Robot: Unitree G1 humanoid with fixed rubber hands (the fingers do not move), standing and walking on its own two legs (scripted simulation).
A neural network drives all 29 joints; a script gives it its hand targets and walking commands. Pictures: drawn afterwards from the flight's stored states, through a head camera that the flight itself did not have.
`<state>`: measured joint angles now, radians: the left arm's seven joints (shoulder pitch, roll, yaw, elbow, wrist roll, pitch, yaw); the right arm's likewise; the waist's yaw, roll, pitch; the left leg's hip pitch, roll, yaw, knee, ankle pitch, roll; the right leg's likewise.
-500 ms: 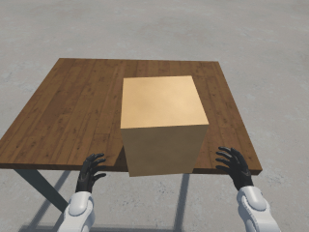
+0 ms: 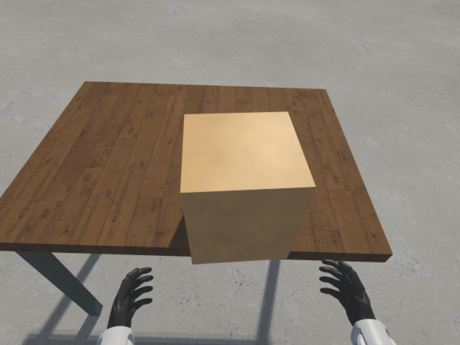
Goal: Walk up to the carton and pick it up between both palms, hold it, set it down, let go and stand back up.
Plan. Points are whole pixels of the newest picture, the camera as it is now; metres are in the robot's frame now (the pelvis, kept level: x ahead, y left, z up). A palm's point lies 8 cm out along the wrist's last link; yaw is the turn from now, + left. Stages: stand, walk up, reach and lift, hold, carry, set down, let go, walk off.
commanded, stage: set down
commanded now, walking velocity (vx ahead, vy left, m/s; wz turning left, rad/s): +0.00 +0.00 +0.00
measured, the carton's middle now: (238, 190) +0.42 +0.00 +0.02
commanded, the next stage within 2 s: let go in 1.08 s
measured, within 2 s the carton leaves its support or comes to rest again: neither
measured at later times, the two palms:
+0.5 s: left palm (107, 333) +0.17 +0.23 -0.06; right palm (356, 328) +0.18 -0.20 -0.06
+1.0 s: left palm out of the picture +0.15 +0.23 -0.08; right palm (356, 343) +0.16 -0.21 -0.08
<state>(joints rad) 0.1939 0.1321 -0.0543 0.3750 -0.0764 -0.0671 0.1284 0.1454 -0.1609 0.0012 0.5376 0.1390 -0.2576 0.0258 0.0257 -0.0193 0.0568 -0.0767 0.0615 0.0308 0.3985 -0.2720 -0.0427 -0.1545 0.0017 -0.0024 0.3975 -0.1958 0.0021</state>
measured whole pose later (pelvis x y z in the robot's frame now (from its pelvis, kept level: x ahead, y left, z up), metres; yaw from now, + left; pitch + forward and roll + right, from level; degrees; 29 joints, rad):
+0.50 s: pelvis +0.01 +0.01 +0.00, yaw -1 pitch -5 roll -1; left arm 0.25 0.16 -0.03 0.41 -0.03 0.04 0.07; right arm 0.20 -0.19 -0.01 0.65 0.07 -0.26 0.04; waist 0.03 0.00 0.07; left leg -0.02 0.06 0.04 0.41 -0.31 -0.03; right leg -0.08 0.00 0.01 0.36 -0.20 0.02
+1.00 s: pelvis +0.01 +0.01 +0.00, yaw +0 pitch -5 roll -1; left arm 0.21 0.18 0.00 0.51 -0.01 0.15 0.02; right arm 0.16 -0.16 -0.04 0.75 -0.02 -0.22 0.02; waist 0.02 0.01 0.10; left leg -0.03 0.06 0.03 0.42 -0.30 -0.03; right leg -0.09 0.00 0.00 0.38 -0.20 0.02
